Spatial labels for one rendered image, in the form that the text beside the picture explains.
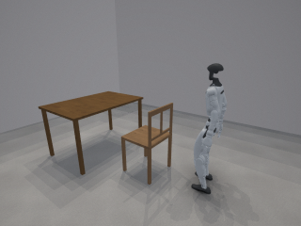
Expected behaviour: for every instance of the left robot hand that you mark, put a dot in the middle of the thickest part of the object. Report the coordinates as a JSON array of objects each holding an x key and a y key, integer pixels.
[{"x": 207, "y": 141}]

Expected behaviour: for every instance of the table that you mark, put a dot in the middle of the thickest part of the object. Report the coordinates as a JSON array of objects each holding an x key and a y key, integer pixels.
[{"x": 83, "y": 107}]

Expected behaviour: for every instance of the chair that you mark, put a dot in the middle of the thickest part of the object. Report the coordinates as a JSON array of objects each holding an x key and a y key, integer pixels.
[{"x": 148, "y": 137}]

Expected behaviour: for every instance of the left robot upper arm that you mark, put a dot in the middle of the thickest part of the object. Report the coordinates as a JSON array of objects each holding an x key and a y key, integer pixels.
[{"x": 212, "y": 94}]

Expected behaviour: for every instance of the right robot upper arm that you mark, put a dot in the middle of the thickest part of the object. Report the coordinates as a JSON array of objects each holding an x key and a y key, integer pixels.
[{"x": 224, "y": 102}]

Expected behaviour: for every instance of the humanoid robot torso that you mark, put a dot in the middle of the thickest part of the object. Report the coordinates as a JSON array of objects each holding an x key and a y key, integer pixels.
[{"x": 209, "y": 108}]

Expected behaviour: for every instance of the right robot hand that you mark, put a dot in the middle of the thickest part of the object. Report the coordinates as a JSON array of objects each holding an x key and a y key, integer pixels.
[{"x": 220, "y": 127}]

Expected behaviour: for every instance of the left robot forearm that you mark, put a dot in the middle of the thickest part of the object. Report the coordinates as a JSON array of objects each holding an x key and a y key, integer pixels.
[{"x": 213, "y": 121}]

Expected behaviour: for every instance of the right robot forearm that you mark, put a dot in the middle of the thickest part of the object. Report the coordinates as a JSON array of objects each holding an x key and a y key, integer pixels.
[{"x": 221, "y": 116}]

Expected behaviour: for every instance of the robot right foot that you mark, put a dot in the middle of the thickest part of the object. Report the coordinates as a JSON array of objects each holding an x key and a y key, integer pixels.
[{"x": 208, "y": 177}]

